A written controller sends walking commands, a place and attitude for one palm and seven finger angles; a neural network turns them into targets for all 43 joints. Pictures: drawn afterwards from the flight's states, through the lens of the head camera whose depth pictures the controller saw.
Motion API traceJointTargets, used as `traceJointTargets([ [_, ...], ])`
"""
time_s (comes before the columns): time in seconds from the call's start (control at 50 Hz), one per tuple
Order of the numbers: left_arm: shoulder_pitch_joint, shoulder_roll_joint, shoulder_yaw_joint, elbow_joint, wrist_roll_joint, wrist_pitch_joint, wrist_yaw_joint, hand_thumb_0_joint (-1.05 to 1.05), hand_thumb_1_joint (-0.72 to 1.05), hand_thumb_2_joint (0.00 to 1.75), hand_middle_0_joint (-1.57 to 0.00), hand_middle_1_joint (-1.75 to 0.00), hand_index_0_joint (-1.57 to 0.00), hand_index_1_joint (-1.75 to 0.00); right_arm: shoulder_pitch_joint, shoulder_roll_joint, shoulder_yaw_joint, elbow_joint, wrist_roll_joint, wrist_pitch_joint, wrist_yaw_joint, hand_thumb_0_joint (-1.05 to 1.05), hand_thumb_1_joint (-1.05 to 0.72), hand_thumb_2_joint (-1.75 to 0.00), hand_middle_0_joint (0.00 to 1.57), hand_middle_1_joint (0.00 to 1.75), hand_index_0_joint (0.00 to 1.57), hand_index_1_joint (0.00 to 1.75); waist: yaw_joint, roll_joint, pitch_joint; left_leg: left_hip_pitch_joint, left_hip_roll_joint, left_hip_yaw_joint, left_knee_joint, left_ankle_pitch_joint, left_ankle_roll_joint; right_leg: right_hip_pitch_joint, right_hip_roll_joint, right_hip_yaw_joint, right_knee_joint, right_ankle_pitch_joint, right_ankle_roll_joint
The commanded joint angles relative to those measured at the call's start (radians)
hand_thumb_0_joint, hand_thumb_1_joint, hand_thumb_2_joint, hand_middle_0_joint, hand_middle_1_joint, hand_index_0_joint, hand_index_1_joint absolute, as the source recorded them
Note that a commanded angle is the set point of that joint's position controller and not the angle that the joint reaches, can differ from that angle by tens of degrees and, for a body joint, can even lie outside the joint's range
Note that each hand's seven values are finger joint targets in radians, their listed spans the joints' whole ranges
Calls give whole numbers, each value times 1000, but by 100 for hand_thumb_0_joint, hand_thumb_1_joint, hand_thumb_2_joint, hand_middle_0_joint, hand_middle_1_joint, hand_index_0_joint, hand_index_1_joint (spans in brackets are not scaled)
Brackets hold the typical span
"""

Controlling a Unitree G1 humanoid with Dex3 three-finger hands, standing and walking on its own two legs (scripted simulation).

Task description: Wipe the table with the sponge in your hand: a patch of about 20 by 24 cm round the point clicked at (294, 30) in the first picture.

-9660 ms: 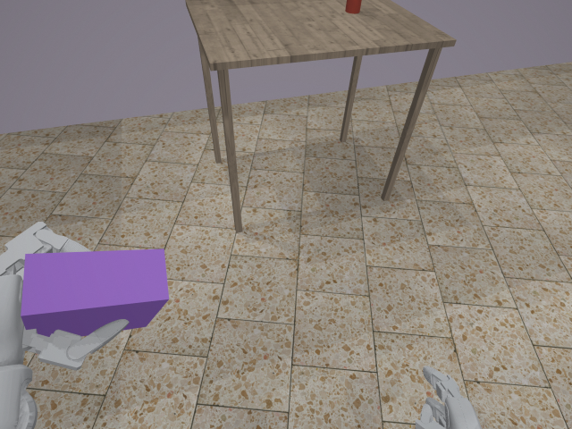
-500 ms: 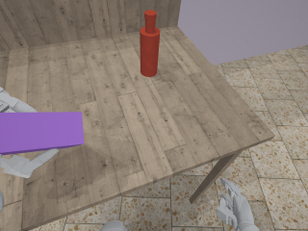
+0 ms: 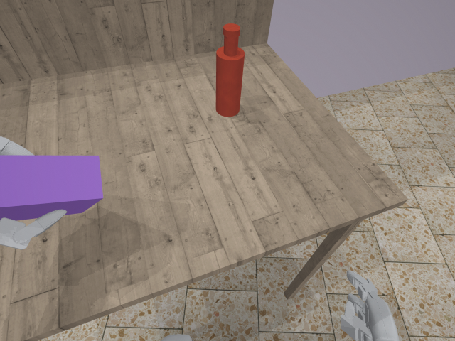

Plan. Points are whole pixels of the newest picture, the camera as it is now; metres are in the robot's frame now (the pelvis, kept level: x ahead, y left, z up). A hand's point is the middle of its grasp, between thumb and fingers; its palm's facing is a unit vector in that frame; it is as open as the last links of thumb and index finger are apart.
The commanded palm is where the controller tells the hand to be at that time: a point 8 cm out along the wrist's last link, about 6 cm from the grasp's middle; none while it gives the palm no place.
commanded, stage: come to a stop and stand still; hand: left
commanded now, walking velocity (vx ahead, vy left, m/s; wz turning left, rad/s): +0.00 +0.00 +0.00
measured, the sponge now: (56, 189) +0.25 +0.26 +0.17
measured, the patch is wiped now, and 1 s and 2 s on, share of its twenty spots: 0.00 0.00 0.00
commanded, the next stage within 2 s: look again from close up in 1.12 s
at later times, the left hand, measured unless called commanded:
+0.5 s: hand out of the picture +0.11 +0.33 +0.17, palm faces +0.48 -0.80 -0.36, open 9.7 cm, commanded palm +0.08 +0.35 +0.18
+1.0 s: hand out of the picture +0.12 +0.38 +0.15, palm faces +0.37 -0.82 -0.43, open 9.7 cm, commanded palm +0.07 +0.39 +0.18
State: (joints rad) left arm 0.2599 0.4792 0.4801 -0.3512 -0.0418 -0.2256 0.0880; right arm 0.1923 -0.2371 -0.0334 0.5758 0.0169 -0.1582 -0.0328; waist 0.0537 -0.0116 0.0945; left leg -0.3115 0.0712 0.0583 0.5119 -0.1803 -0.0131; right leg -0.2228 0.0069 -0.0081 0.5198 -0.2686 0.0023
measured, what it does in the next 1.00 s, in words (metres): steps to the left: left foot, then right foot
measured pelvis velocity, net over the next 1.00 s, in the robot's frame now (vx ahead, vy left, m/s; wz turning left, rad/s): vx -0.10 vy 0.11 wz -0.03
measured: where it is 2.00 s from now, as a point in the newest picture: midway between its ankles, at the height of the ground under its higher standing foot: outside the picture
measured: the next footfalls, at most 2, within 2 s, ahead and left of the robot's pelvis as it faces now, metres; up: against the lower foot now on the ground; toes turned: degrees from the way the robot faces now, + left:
left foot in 0.54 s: +0.01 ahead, +0.15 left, +0.00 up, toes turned -1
right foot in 0.82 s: -0.08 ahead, -0.01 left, +0.00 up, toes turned -2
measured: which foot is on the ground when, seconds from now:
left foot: down 0.00-0.40, up 0.42-0.52, down 0.54-1.00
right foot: down 0.00-0.54, up 0.56-0.80, down 0.82-1.00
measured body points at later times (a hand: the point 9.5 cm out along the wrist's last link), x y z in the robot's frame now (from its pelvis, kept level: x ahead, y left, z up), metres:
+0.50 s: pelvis -0.08 +0.07 -0.01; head -0.08 +0.09 +0.44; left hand +0.07 +0.37 +0.19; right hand +0.11 -0.13 -0.08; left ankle -0.02 +0.15 -0.71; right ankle -0.03 -0.09 -0.73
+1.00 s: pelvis -0.10 +0.11 +0.00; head -0.09 +0.12 +0.45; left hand +0.09 +0.42 +0.17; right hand +0.05 -0.13 -0.08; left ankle -0.03 +0.15 -0.73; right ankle -0.14 -0.01 -0.73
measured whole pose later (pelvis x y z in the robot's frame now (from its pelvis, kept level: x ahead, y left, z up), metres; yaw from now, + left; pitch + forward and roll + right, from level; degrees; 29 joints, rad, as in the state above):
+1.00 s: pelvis -0.10 +0.11 +0.00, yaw -2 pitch -1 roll -3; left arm 0.49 0.39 0.41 -0.42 -0.07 -0.16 0.11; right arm 0.23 -0.22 0.00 0.61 0.03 -0.09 -0.03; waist 0.01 0.05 0.03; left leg -0.34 -0.04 0.04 0.53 -0.18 0.07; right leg -0.12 0.05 -0.05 0.42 -0.28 -0.01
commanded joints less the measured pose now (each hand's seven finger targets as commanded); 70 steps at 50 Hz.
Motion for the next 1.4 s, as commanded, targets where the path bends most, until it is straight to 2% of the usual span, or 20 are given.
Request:
traceJointTargets([
  [0.0, 116, 7, -80, -261, -10, -36, 1, 0, 10, 130, -120, -160, -120, -160, -71, -100, -39, -183, 12, -57, 23, 0, -90, -90, 20, 30, 20, 30, -6, 43, -222, 155, 50, -61, -58, 260, 59, 24, -62, 54, -58, 194, 21],
  [0.1, 63, 94, 0, -394, 8, -47, 25, 0, 10, 130, -120, -160, -120, -160, -100, -96, -20, -204, 0, -49, 2, 0, -90, -90, 20, 30, 20, 30, -31, -26, -64, 19, -17, -67, -99, -303, 34, -117, -65, 93, -212, -290, -29],
  [0.12, 46, 177, 78, -433, 14, -48, 40, 0, 10, 130, -120, -160, -120, -160, -115, -105, -17, -197, -2, -45, -6, 0, -90, -90, 20, 30, 20, 30, -28, 6, -64, 50, -13, -55, -116, -344, 30, -160, -44, 74, -204, -352, -30],
  [0.22, -48, 137, 81, -439, 23, -53, 49, 0, 10, 130, -120, -160, -120, -160, -89, -87, -18, -187, -1, -57, -5, 0, -90, -90, 20, 30, 20, 30, -9, 384, -147, -151, 79, -128, -349, -568, 51, 136, 71, -89, 161, -157, -21],
  [0.32, 78, 41, 10, -348, 17, -43, 20, 0, 10, 130, -120, -160, -120, -160, -59, -76, -18, -169, -3, -71, 26, 0, -90, -90, 20, 30, 20, 30, -17, 166, -225, -8, 17, -56, -170, -447, 40, 115, 54, -80, -59, -138, -41],
  [0.38, 79, 43, -24, -325, 16, -20, 3, 0, 10, 130, -120, -160, -120, -160, -48, -80, -21, -147, -8, -45, 21, 0, -90, -90, 20, 30, 20, 30, -37, -199, -106, 128, -115, 6, 288, -273, 0, -270, -144, 247, -340, -407, -140],
  [0.42, 89, -7, -63, -262, 6, 12, 5, 0, 10, 130, -120, -160, -120, -160, -64, -88, -14, -115, -8, -35, 15, 0, -90, -90, 20, 30, 20, 30, -47, -289, -30, 228, -94, -101, 532, -208, -1, -579, -255, 376, -393, -501, -227],
  [0.44, 33, -29, -102, -268, 4, 21, 3, 0, 10, 130, -120, -160, -120, -160, -48, -64, 5, -94, -13, -19, 17, 0, -90, -90, 20, 30, 20, 30, -72, -294, -39, 186, -64, -120, 433, -209, 9, -498, -246, 266, -307, -417, -204],
  [0.48, -89, 14, -69, -258, 5, 20, 12, 0, 10, 130, -120, -160, -120, -160, -72, -63, 25, -81, -11, -28, -2, 0, -90, -90, 20, 30, 20, 30, -88, -54, -10, 139, -82, -99, -23, -209, 13, -319, -102, 116, -84, -308, -77],
  [0.5, -128, 22, -58, -274, 9, 6, 22, 0, 10, 130, -120, -160, -120, -160, -69, -80, 18, -82, -5, -44, -8, 0, -90, -90, 20, 30, 20, 30, -77, 103, -19, 121, -38, -180, -194, -193, 27, -229, -29, 55, 79, -203, -35],
  [0.52, -204, 51, -46, -323, 19, -3, 38, 0, 10, 130, -120, -160, -120, -160, -106, -102, 15, -92, -8, -59, -8, 0, -90, -90, 20, 30, 20, 30, -67, 306, -30, 92, 119, -421, -313, -224, 79, -242, 32, 13, 291, -204, 8],
  [0.56, -187, 73, -38, -330, 34, -15, 36, 0, 10, 130, -120, -160, -120, -160, -91, -63, -3, -103, -9, -65, -1, 0, -90, -90, 20, 30, 20, 30, -44, 207, -92, 52, 158, -430, -333, -199, 145, -187, 23, 58, 432, -198, -2],
  [0.74, 218, 74, 40, -490, -5, -42, 40, 0, 10, 130, -120, -160, -120, -160, -70, -75, 0, -159, -19, -54, 35, 0, -90, -90, 20, 30, 20, 30, -37, 229, -207, 40, 65, -303, -327, -332, 21, 88, 46, -67, -93, -110, -33],
  [0.82, 249, 100, 75, -232, -17, -14, 43, 0, 10, 130, -120, -160, -120, -160, -37, -84, -11, -129, -14, -1, 4, 0, -90, -90, 20, 30, 20, 30, -49, 73, -188, 45, 2, -189, -171, -162, -52, 163, -38, -6, -285, 41, -80],
  [0.9, 185, 27, -4, -212, -42, 22, 26, 0, 10, 130, -120, -160, -120, -160, -47, -105, -30, -143, 22, 15, -9, 0, -90, -90, 20, 30, 20, 30, -66, -137, -180, 175, -40, -139, 59, -68, 29, -85, -169, 108, -256, 70, -128],
  [0.96, 133, 16, -57, -294, -28, 26, 34, 0, 10, 130, -120, -160, -120, -160, -84, -99, -15, -148, 19, 7, -8, 0, -90, -90, 20, 30, 20, 30, -63, -48, -170, 180, -15, -152, -34, -16, 48, -69, -126, 90, -187, 62, -89],
  [1.08, -47, 85, -52, -530, 18, -7, 70, 0, 10, 130, -120, -160, -120, -160, -83, -91, -4, -138, -14, -51, -18, 0, -90, -90, 20, 30, 20, 30, -33, 273, -117, 93, 119, -395, -401, -326, 30, -5, 4, 22, 73, -103, -31],
  [1.22, 248, 67, 47, -304, -5, -2, 56, 0, 10, 130, -120, -160, -120, -160, -50, -72, -10, -145, -11, -10, -3, 0, -90, -90, 20, 30, 20, 30, -31, 101, -202, 51, 17, -198, -266, -208, -44, 179, -11, -12, -220, 5, -66],
  [1.28, 244, 29, 7, -277, -22, 7, 38, 0, 10, 130, -120, -160, -120, -160, -42, -90, -17, -151, 2, 8, -1, 0, -90, -90, 20, 30, 20, 30, -50, -23, -184, 100, -7, -170, -127, -139, -6, 56, -86, 57, -247, 3, -94],
  [1.38, 98, 22, -59, -341, -5, 15, 43, 0, 10, 130, -120, -160, -120, -160, -69, -102, -8, -139, 5, -4, -12, 0, -90, -90, 20, 30, 20, 30, -53, 71, -208, 187, 61, -269, -234, 17, 14, 26, -20, 15, -103, 70, -33],
])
